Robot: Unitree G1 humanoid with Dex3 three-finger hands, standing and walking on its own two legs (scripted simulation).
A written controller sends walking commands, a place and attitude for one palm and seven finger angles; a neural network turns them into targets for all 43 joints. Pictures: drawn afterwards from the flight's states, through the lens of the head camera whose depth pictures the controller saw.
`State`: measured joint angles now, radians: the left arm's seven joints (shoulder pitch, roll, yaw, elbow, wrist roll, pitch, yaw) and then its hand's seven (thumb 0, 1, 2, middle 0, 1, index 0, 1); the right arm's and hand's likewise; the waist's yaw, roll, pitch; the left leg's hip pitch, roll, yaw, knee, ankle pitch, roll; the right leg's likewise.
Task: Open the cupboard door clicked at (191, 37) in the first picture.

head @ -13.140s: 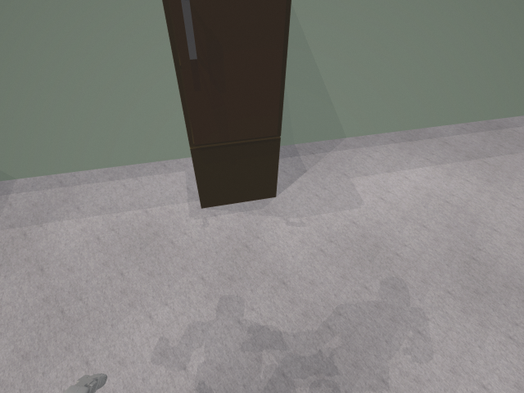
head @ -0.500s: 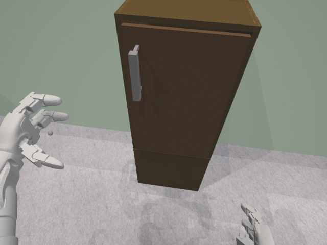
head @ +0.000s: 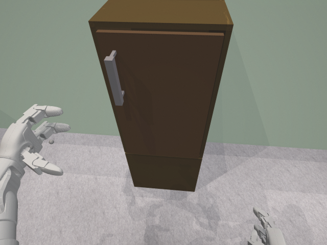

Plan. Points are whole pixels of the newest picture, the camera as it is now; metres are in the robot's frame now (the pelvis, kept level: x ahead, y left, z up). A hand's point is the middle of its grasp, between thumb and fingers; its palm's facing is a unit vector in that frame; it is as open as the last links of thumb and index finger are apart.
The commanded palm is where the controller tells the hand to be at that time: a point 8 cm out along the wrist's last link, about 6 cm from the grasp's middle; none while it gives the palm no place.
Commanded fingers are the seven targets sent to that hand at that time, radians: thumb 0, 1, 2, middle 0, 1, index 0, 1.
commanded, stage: move the hooked fingers beside the handle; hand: left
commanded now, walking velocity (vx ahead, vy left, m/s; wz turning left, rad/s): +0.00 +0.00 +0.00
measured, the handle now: (116, 79) +0.56 +0.19 +0.12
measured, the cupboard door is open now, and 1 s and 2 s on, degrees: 0 0 0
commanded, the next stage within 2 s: none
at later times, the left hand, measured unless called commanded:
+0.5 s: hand (69, 120) +0.35 +0.26 +0.14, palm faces +0.00 -1.00 -0.02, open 14.0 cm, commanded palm +0.32 +0.31 +0.13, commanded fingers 0.00 -0.50 0.30 -0.30 -1.20 -0.30 -1.20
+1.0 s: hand (74, 106) +0.41 +0.27 +0.13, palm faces -0.03 -1.00 +0.01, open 14.0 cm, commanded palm +0.39 +0.32 +0.13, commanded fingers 0.00 -0.50 0.30 -0.30 -1.20 -0.30 -1.20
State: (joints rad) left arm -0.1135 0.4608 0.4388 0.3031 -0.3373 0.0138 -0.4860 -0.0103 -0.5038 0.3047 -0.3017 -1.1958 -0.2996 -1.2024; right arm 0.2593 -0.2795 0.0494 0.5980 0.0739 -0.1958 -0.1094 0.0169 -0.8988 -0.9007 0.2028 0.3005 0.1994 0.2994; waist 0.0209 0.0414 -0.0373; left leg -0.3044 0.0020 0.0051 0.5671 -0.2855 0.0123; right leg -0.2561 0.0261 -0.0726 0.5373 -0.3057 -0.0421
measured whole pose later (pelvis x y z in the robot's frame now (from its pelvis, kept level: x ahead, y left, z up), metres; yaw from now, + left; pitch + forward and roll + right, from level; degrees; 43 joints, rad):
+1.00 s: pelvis +0.00 +0.03 -0.01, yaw -1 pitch +7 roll -1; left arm -0.59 0.51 0.39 0.81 -0.24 -0.14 -0.44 -0.01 -0.50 0.30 -0.30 -1.20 -0.30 -1.20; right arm 0.34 -0.28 0.05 0.62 0.06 -0.12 -0.09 0.01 -0.90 -0.90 0.20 0.30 0.20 0.30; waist -0.05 0.01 -0.06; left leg -0.45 -0.01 0.03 0.64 -0.31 0.05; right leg -0.40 0.01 -0.04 0.60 -0.32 -0.01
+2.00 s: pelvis +0.01 +0.01 -0.02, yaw -3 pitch +16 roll -2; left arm -0.95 0.76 0.50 1.26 -0.13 -0.22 -0.47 -0.01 -0.50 0.30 -0.30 -1.20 -0.30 -1.20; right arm 0.44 -0.30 0.04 0.63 0.04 0.06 -0.07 0.01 -0.90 -0.90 0.20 0.30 0.20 0.30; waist -0.17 0.00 -0.08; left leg -0.66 0.04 0.03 0.74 -0.36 0.03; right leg -0.61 0.05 -0.04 0.66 -0.33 -0.03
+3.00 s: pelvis +0.00 +0.02 -0.02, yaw -2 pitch +15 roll -3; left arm -0.98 0.74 0.44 1.30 -0.13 -0.20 -0.44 -0.01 -0.50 0.30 -0.30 -1.20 -0.30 -1.20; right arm 0.44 -0.31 0.05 0.63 0.04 0.06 -0.08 0.01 -0.90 -0.90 0.20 0.30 0.20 0.30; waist -0.17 0.02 -0.08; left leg -0.67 0.03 0.02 0.77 -0.36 0.03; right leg -0.61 0.05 -0.05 0.68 -0.34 -0.02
